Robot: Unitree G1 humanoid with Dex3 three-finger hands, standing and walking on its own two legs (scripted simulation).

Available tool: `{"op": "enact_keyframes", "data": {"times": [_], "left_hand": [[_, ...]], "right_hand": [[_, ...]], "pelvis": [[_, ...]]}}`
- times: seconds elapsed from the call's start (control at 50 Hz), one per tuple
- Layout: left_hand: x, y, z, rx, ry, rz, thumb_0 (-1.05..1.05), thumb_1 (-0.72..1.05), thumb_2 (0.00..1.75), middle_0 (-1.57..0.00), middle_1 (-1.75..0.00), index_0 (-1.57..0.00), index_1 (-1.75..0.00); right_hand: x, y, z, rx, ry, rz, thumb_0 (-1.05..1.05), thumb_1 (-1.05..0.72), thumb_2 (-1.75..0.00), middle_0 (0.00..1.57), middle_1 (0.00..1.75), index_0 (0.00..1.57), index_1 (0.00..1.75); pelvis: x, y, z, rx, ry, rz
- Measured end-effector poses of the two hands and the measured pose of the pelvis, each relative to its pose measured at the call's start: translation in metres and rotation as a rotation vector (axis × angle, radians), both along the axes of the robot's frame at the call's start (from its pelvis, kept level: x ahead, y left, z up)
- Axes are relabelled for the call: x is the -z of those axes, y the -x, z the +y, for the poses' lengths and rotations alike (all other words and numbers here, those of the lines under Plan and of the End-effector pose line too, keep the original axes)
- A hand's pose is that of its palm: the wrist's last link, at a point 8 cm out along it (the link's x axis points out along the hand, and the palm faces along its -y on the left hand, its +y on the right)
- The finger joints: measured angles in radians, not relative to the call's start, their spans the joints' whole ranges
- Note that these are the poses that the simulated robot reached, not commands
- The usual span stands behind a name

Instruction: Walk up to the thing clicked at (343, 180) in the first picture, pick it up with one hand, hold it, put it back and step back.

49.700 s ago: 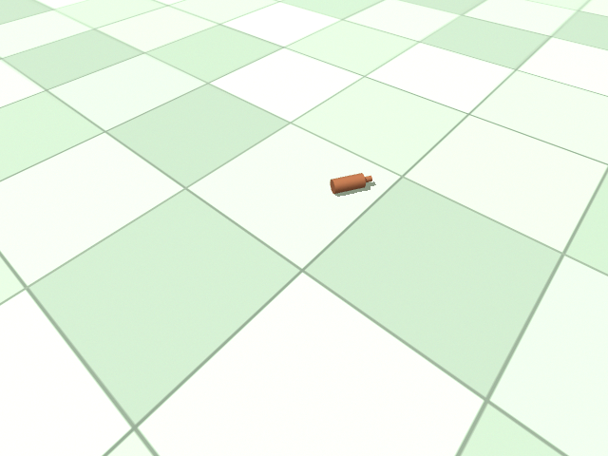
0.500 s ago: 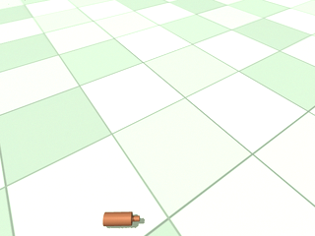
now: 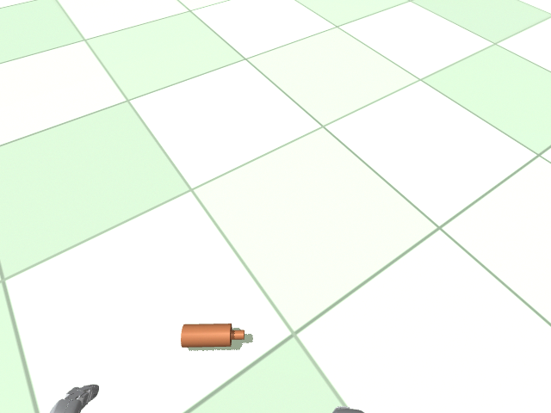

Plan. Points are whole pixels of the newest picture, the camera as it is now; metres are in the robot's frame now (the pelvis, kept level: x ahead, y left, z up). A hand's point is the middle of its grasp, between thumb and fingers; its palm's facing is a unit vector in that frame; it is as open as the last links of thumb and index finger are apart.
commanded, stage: step back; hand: left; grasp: from above
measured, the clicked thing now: (213, 335) +0.44 +0.20 -0.72
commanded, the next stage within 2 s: none
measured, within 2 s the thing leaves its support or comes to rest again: neither
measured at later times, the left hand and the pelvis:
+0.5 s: hand out of the picture +0.01 +0.24 -0.14, palm faces -0.12 -0.91 -0.40, open 7.4 cm; pelvis -0.11 -0.01 +0.00, yaw -6 degrees
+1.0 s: hand out of the picture -0.11 +0.26 -0.14, palm faces -0.02 -0.93 -0.37, open 7.4 cm; pelvis -0.25 +0.00 +0.01, yaw -2 degrees
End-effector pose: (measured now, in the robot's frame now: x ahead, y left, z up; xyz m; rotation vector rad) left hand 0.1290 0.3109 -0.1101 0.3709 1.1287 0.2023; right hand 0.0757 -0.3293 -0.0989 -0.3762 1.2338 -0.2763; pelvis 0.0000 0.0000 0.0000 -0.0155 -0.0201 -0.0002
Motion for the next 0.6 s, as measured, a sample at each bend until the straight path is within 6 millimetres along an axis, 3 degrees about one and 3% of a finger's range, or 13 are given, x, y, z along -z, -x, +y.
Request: {"op": "enact_keyframes", "data": {"times": [0.12, 0.28, 0.46, 0.6], "left_hand": [[0.002, 0.003, 0.006, 0.011, 0.012, -0.017, 0.01, 0.91, 0.9, -0.21, -0.3, -0.2, -0.3], [0.003, 0.053, 0.001, 0.053, 0.021, 0.069, 0.0, 0.9, 0.9, -0.21, -0.3, -0.2, -0.3], [-0.003, 0.106, -0.018, 0.079, -0.017, 0.059, 0.01, 0.9, 0.9, -0.21, -0.3, -0.2, -0.3], [-0.028, 0.152, -0.031, 0.054, -0.027, 0.028, 0.01, 0.9, 0.9, -0.21, -0.3, -0.2, -0.3]], "right_hand": [[-0.012, 0.044, 0.021, 0.002, 0.014, 0.062, 0.0, -0.9, -0.89, 0.2, 0.3, 0.2, 0.29], [-0.015, 0.067, 0.028, 0.037, 0.006, -0.027, 0.0, -0.9, -0.89, 0.2, 0.3, 0.2, 0.3], [0.01, 0.104, 0.003, 0.045, -0.033, -0.102, 0.0, -0.9, -0.89, 0.21, 0.3, 0.2, 0.3], [0.006, 0.148, -0.009, 0.061, -0.05, -0.069, 0.0, -0.9, -0.89, 0.2, 0.3, 0.2, 0.29]], "pelvis": [[-0.009, 0.022, 0.008, 0.014, 0.007, -0.003], [-0.013, 0.049, 0.011, 0.071, 0.002, -0.007], [0.002, 0.099, -0.009, 0.121, -0.004, -0.029], [-0.011, 0.132, -0.017, 0.098, -0.038, -0.028]]}}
